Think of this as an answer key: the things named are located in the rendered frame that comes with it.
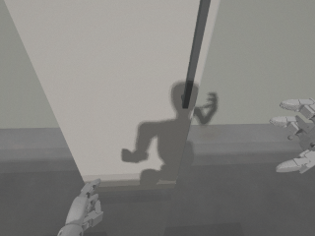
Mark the left robot forearm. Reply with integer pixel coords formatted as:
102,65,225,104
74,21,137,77
57,224,84,236

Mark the fridge door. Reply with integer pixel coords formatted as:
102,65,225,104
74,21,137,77
4,0,219,193

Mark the robot left hand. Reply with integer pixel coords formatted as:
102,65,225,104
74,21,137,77
65,178,103,231

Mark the handle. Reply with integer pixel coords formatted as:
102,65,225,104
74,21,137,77
181,0,211,109

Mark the robot right hand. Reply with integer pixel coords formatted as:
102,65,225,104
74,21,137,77
269,97,315,174

